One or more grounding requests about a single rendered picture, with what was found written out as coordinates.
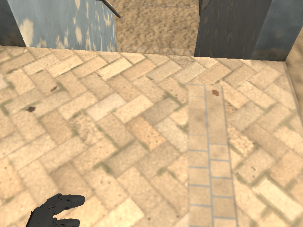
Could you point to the left robot hand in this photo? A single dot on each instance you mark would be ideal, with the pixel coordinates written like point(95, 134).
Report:
point(43, 216)

